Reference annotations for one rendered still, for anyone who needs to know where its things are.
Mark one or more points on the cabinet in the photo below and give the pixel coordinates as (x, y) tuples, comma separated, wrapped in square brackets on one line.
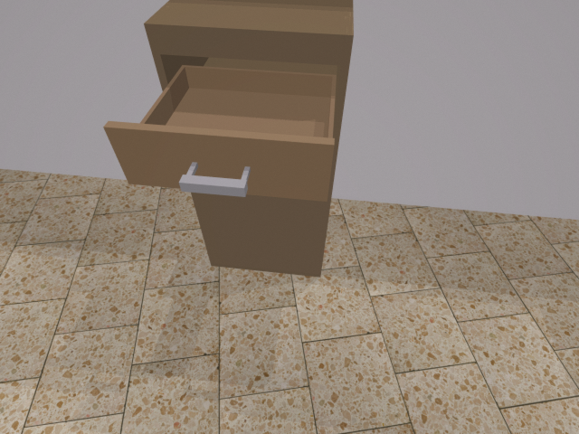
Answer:
[(256, 232)]

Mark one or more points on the drawer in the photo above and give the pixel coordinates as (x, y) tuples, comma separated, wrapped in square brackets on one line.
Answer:
[(279, 123)]

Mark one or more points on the handle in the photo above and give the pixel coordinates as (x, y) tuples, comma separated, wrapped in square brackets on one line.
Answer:
[(214, 185)]

